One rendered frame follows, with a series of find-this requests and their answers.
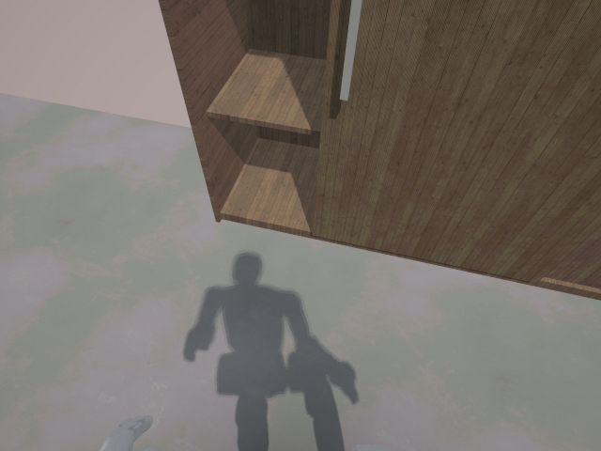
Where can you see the robot left hand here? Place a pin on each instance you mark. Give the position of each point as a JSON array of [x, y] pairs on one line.
[[129, 431]]

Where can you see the handle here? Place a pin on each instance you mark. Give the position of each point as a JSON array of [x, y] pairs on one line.
[[352, 33]]

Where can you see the wardrobe door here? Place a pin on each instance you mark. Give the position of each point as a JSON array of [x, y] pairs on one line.
[[583, 264], [471, 135]]

